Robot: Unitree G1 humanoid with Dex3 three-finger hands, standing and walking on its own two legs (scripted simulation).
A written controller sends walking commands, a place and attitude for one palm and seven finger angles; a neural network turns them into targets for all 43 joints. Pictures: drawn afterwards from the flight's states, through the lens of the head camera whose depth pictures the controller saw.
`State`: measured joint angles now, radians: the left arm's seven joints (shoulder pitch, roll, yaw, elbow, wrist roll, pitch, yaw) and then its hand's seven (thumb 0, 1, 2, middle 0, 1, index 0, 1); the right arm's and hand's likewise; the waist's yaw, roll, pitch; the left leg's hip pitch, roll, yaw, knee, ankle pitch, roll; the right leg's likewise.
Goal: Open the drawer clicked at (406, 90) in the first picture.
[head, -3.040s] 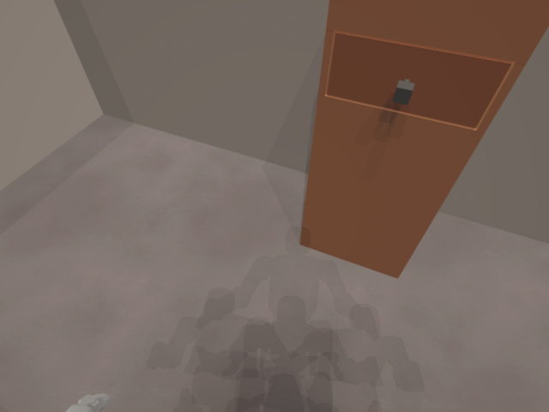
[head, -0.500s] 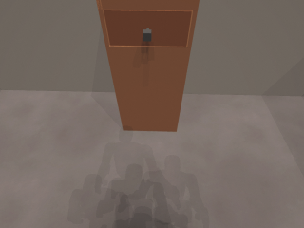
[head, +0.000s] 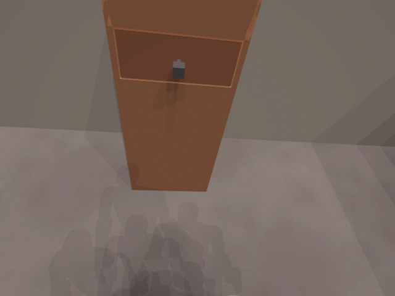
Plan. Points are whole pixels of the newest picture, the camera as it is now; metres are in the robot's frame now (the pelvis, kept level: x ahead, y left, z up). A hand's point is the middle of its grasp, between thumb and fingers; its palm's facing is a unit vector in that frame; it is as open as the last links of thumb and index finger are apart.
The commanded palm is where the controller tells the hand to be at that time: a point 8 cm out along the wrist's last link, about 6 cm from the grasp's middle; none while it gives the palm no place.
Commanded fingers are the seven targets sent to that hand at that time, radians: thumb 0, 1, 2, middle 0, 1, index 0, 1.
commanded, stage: take the last steps up to it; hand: left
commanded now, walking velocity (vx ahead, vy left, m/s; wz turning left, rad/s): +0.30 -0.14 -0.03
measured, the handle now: (178, 66) +0.75 +0.11 +0.06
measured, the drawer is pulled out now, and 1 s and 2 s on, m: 0.00 0.00 0.00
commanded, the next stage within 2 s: come to a stop and stand still in 0.40 s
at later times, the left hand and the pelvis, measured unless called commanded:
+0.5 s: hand (169, 237) +0.29 +0.07 -0.17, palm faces +0.04 -0.98 -0.18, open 7.2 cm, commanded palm none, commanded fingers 0.00 0.90 0.90 -0.20 -0.30 -0.20 -0.30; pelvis +0.19 -0.10 -0.01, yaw +1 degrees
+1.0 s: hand (164, 258) +0.24 +0.08 -0.18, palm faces +0.07 -0.97 -0.24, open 7.3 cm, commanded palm none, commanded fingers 0.00 0.90 0.90 -0.20 -0.30 -0.20 -0.30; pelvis +0.23 -0.11 -0.01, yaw +0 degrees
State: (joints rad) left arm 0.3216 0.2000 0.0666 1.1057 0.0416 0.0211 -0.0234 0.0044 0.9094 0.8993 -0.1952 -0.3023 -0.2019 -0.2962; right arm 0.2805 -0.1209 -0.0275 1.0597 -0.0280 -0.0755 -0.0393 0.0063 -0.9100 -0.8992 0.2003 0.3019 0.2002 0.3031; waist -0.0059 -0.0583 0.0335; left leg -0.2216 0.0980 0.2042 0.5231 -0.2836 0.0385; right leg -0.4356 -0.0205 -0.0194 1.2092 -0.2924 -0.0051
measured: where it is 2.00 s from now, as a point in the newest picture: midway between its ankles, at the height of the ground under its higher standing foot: outside the picture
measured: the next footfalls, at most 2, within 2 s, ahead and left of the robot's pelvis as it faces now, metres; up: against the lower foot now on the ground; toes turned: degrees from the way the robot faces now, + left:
right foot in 0.36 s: +0.28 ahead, -0.19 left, +0.00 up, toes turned -9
left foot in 0.74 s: +0.33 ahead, +0.00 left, +0.00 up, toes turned +2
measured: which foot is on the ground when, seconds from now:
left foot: down 0.00-0.38, up 0.40-0.72, down 0.74-1.00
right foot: up 0.00-0.34, down 0.36-0.76, up 0.78-1.00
